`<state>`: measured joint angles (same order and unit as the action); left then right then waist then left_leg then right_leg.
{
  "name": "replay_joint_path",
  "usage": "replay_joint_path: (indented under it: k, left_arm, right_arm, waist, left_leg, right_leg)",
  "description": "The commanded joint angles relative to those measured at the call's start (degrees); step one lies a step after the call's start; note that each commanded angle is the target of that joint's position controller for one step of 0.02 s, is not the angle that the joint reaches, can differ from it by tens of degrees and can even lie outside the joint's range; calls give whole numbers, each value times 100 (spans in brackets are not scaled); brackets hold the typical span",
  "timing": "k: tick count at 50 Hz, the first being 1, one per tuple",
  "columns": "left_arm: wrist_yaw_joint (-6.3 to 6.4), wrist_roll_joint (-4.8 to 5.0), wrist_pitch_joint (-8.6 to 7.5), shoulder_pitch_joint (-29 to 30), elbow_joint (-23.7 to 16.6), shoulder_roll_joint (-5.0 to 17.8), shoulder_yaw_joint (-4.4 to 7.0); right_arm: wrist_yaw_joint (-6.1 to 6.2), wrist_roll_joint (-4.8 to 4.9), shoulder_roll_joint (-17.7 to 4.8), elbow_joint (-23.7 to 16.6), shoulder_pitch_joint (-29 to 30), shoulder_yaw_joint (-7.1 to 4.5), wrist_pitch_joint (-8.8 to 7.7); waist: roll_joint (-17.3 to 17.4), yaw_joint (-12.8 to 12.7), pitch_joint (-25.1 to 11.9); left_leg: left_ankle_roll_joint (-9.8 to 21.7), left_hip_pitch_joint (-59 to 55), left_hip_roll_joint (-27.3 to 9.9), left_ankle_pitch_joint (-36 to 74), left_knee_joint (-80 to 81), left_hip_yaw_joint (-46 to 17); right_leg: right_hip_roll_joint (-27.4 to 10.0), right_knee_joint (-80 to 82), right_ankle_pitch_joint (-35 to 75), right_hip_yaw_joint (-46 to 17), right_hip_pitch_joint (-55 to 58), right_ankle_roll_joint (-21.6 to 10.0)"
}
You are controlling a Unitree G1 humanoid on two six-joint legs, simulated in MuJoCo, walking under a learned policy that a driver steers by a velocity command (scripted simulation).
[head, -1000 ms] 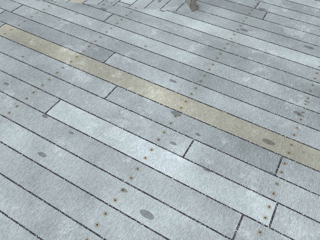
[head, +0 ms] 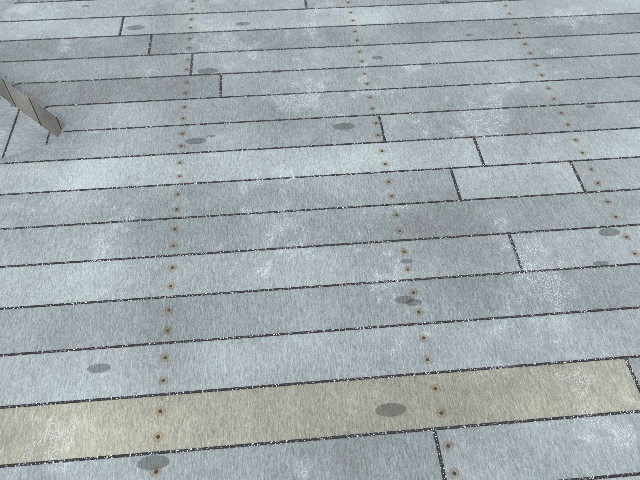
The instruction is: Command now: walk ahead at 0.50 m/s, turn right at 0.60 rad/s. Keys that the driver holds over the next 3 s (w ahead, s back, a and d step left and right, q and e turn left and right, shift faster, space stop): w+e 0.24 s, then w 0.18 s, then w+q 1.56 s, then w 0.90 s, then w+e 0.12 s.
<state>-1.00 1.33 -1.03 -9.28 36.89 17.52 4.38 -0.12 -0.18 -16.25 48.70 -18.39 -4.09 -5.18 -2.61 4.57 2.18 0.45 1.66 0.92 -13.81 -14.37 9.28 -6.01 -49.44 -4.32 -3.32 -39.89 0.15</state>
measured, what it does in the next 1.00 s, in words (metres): walks ahead: right foot, then left foot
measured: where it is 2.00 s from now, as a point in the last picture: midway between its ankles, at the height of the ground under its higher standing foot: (273, 220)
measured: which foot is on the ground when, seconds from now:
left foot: down 0.00-0.16, up 0.18-0.70, down 0.72-1.00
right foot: up 0.00-0.16, down 0.18-0.74, up 0.76-1.00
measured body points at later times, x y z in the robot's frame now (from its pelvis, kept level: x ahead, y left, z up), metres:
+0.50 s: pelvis +0.27 -0.08 +0.00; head +0.30 -0.10 +0.45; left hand +0.40 +0.18 -0.10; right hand +0.40 -0.37 -0.09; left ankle +0.48 +0.07 -0.68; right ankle +0.22 -0.14 -0.74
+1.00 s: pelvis +0.58 -0.06 +0.00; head +0.61 -0.06 +0.45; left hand +0.76 +0.20 -0.08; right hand +0.65 -0.35 -0.11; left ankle +0.57 +0.01 -0.74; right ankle +0.69 -0.25 -0.68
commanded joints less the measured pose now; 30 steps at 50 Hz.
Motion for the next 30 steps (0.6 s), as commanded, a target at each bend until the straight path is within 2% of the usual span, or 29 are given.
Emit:
replay_joint_path:
  k: [1, 4, 6, 7, 8, 9, 10, 11, 12, 13, 14, 15, 16, 18, 19, 21, 25, 27, 28, 29, 30]
  left_arm:
    - [-125, 0, -114, 612, -553, 92, -34]
    - [-218, 15, -96, 863, -733, 149, -11]
    - [-233, -17, -57, 646, -760, 351, 92]
    - [-221, -27, -31, 218, -684, 524, 191]
    - [-177, -11, -6, -672, -446, 770, 350]
    - [-63, 7, 53, -1669, -190, 1169, 535]
    - [-21, 64, 5, -1428, -233, 1834, 596]
    - [-52, 22, -101, -1598, -434, 1393, 451]
    - [-77, -27, -191, -1412, -339, 1056, 337]
    - [-84, -19, -255, -1224, -299, 890, 265]
    - [-78, -51, -235, -734, -328, 674, 190]
    - [-57, -144, -262, -462, -429, 612, 155]
    - [-42, -158, -281, -321, -438, 549, 131]
    - [-16, -107, -343, -421, -300, 532, 109]
    - [18, -111, -359, -489, -219, 663, 134]
    - [82, -116, -364, -667, -85, 706, 137]
    - [110, -101, -379, -914, 157, 708, 98]
    - [97, -108, -390, -1079, 318, 770, 108]
    - [98, -102, -381, -1203, 404, 716, 96]
    - [92, -116, -363, -1241, 474, 795, 116]
    - [95, -110, -340, -1261, 533, 795, 127]
  right_arm:
    - [50, 53, -979, -367, 294, -217, -37]
    - [52, 144, -1150, -272, 136, -271, 62]
    - [80, 200, -1321, -285, 190, -326, 130]
    - [99, 223, -1401, -299, 216, -352, 173]
    - [119, 246, -1360, -332, 308, -330, 209]
    - [142, 121, -1131, -410, 225, -232, 190]
    - [63, -122, -277, -782, -301, 49, 62]
    - [-21, 71, -703, -839, 214, 11, -156]
    - [-69, 280, -993, -1013, 754, -66, -261]
    - [-51, 165, -908, -953, 840, -21, -323]
    - [-6, 37, -839, -871, 781, -41, -302]
    - [-7, 46, -914, -836, 591, -67, -244]
    - [-15, 40, -927, -800, 493, -81, -164]
    - [-14, -24, -743, -723, 472, -46, -45]
    - [-9, -44, -634, -787, 616, -14, -11]
    - [-10, -54, -540, -895, 1036, 29, 2]
    - [-109, 59, -400, -964, 1604, 101, -35]
    - [-159, 121, -393, -1057, 1859, 121, -47]
    - [-194, 118, -436, -1114, 2001, 112, -52]
    - [-231, 148, -387, -1192, 2085, 132, -55]
    - [-268, 150, -414, -1230, 2128, 131, -61]
  waist:
    - [555, 7, 165]
    - [595, -18, 225]
    - [772, -274, -11]
    - [834, -557, -294]
    - [714, -1075, -745]
    - [254, -1497, -1256]
    - [-1376, -711, -1687]
    - [-780, -1135, -2426]
    - [-453, -1192, -1565]
    - [-17, -1002, -1019]
    - [273, -666, -750]
    - [-46, -445, -726]
    - [-63, -369, -656]
    - [107, -332, -506]
    - [45, -348, -406]
    - [75, -512, -242]
    - [-2, -827, -56]
    - [-32, -954, 88]
    - [42, -1018, 170]
    - [-56, -1028, 212]
    - [-15, -1036, 236]
  left_leg:
    - [823, -6, -1515, 1893, 547, -393]
    - [708, -462, -1703, 2444, 310, -166]
    - [598, -678, -1721, 4188, -355, 53]
    - [533, -672, -1682, 5023, -1068, 159]
    - [379, -302, -1503, 5196, -2193, 344]
    - [133, 1058, -1296, 3678, -3862, 341]
    - [-194, 3664, -146, -1772, -5889, -70]
    - [-122, 4298, -16, -2089, -6593, -1414]
    - [-2, 4762, -277, -1493, -6512, -1450]
    - [92, 4333, -554, -1044, -5959, -1422]
    - [73, 4082, -724, -657, -5475, -1345]
    - [17, 3634, -861, -436, -5269, -1425]
    - [-73, 3413, -893, -373, -5142, -1406]
    - [-190, 3238, -892, -186, -4726, -1268]
    - [-275, 3379, -864, 116, -4410, -1215]
    - [-354, 3528, -852, 876, -3708, -1204]
    - [-250, 3363, -683, 2225, -2379, -1037]
    - [-152, 3416, -637, 2393, -2097, -1040]
    - [-77, 3629, -583, 2264, -1963, -1025]
    - [-5, 3745, -567, 2120, -1864, -1038]
    - [69, 3880, -545, 1909, -1802, -1054]
  right_leg:
    - [37, 760, 552, 299, 79, -80]
    - [156, 1196, 145, 491, 220, -283]
    - [483, 1300, -446, 778, 795, -521]
    - [711, 1362, -667, 920, 1410, -674]
    - [968, 1725, -357, 1006, 2633, -883]
    - [608, 1802, -269, 195, 4432, -1166]
    - [-897, 2304, -1309, -3102, 6173, -2184]
    - [-1286, 3159, -2235, -4507, 6418, -2431]
    - [-1152, 3306, -1874, -3712, 5887, -2112]
    - [-866, 3120, -391, -2755, 4938, -1811]
    - [-657, 3278, -272, -2251, 4279, -1640]
    - [-639, 3415, 191, -2156, 3697, -1708]
    - [-592, 3549, 463, -2051, 3365, -1741]
    - [-396, 3692, 1002, -1466, 2971, -1682]
    - [-392, 3777, 1087, -1317, 2900, -1689]
    - [-271, 3871, 1152, -1033, 2887, -1568]
    - [-158, 3993, 633, -480, 3103, -1244]
    - [-345, 4036, 380, -468, 3350, -1237]
    - [-379, 3993, 576, -393, 3672, -1185]
    - [-532, 3912, 606, -403, 3896, -1192]
    - [-628, 3835, 784, -370, 4155, -1180]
